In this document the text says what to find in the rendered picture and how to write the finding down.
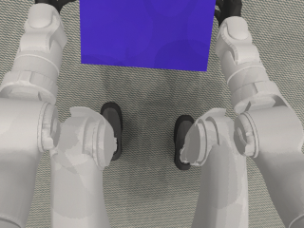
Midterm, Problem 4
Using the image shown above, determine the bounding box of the right robot forearm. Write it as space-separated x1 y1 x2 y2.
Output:
214 16 304 146

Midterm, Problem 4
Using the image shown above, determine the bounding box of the left robot forearm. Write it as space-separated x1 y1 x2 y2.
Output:
0 3 67 105

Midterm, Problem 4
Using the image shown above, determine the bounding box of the robot left shin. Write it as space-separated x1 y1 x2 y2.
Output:
48 106 117 160

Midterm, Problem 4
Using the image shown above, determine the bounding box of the robot right thigh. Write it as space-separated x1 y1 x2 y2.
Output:
190 116 249 228

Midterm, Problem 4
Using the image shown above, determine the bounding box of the right robot upper arm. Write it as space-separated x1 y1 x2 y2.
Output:
233 105 304 228

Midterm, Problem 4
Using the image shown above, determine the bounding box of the left robot upper arm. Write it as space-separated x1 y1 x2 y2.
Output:
0 98 61 228

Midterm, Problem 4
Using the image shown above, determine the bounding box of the robot right hand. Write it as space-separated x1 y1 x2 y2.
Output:
214 0 242 27

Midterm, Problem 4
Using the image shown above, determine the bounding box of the carton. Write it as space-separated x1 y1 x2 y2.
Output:
79 0 216 72

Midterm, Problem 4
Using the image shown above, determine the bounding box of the robot left hand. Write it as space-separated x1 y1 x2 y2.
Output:
34 0 76 14

